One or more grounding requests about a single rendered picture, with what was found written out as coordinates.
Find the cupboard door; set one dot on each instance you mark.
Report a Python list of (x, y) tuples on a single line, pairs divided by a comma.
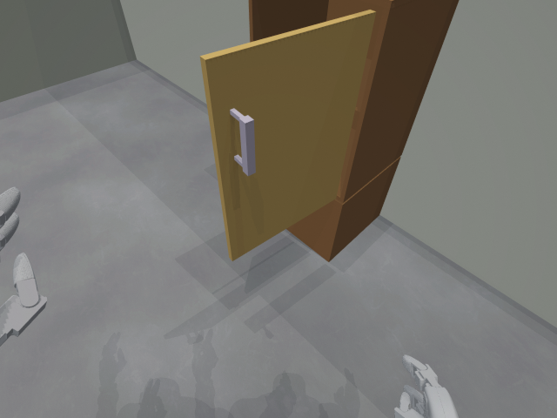
[(301, 88)]

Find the handle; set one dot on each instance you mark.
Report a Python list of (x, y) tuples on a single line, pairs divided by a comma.
[(247, 138)]

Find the robot right hand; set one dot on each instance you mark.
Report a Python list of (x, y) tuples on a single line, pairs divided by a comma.
[(435, 402)]

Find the robot left hand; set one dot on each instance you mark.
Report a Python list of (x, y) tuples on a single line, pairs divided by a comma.
[(17, 312)]

